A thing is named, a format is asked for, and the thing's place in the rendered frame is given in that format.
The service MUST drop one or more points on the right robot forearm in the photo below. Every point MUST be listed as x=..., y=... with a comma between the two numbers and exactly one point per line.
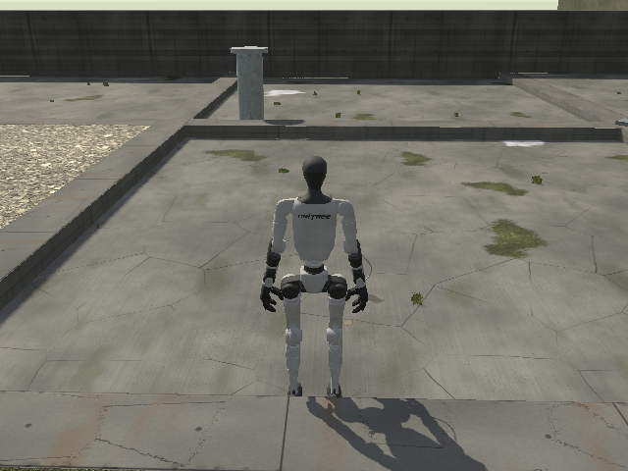
x=356, y=267

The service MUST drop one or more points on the right robot upper arm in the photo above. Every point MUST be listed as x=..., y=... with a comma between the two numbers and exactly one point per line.
x=345, y=209

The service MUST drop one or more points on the robot right hand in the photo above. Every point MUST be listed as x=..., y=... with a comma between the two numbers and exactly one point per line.
x=361, y=300

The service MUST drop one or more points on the robot left foot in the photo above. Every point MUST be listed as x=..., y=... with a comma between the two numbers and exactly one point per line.
x=299, y=388

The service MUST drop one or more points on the left robot forearm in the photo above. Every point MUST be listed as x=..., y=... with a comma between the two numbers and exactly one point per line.
x=271, y=267

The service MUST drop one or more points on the robot left hand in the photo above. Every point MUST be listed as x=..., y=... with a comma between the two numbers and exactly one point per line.
x=266, y=298

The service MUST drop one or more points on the left robot upper arm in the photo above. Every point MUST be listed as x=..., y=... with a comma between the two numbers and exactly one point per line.
x=283, y=208

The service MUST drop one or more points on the robot foot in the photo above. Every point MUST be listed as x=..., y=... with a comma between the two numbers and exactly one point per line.
x=334, y=394
x=299, y=388

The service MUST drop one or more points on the robot right foot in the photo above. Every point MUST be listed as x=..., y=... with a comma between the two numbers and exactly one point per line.
x=334, y=394

